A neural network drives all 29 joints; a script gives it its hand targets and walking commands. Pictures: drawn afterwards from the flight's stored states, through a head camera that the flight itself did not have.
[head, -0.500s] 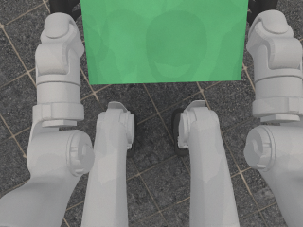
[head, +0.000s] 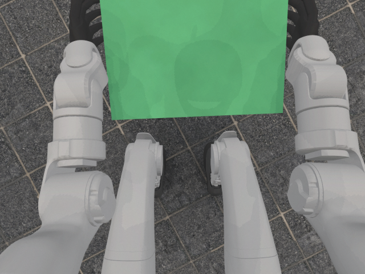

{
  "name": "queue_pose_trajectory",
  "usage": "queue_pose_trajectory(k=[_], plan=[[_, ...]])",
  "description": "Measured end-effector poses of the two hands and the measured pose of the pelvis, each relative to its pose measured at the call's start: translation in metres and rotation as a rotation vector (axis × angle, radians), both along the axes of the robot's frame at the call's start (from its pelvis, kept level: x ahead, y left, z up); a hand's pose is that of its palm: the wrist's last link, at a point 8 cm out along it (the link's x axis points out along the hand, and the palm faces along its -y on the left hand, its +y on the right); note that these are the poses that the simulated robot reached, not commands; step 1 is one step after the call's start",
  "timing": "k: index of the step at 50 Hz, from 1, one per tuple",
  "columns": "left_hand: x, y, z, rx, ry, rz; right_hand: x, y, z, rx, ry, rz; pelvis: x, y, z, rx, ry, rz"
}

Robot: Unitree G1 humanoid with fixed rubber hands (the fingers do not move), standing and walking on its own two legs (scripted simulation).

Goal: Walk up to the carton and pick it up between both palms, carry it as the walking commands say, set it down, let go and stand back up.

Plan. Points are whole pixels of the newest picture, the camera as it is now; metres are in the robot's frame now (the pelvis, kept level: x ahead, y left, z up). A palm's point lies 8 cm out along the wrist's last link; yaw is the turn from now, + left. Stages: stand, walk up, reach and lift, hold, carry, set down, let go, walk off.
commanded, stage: reach and lift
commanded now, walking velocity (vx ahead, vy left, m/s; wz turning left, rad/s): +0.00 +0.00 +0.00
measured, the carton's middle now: (191, 56) +0.51 -0.01 -0.16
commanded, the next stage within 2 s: none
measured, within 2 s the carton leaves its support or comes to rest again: neither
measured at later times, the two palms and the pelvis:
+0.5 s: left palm (62, 34) +0.49 +0.17 +0.00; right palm (331, 32) +0.49 -0.20 +0.00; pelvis +0.00 +0.00 +0.05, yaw +0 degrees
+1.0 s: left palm (14, 19) +0.47 +0.18 +0.08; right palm out of the picture +0.47 -0.19 +0.08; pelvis +0.02 -0.01 +0.11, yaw +0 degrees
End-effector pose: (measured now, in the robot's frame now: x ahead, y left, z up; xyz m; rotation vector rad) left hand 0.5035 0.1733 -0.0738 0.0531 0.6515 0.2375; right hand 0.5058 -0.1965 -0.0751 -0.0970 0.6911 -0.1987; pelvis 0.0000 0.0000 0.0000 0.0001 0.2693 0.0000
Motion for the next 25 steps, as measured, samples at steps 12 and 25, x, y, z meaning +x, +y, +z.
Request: queue_pose_trajectory(k=[12,25], plan=[[-0.010,0.004,0.036,-0.002,-0.013,0.025,-0.005,0.006,0.040,-0.013,-0.024,0.007,0.001,0.000,0.025,0.000,-0.046,0.002],[-0.018,-0.001,0.075,0.005,-0.007,0.019,-0.020,0.000,0.073,0.010,-0.020,-0.021,0.001,0.001,0.053,0.004,-0.095,-0.002]])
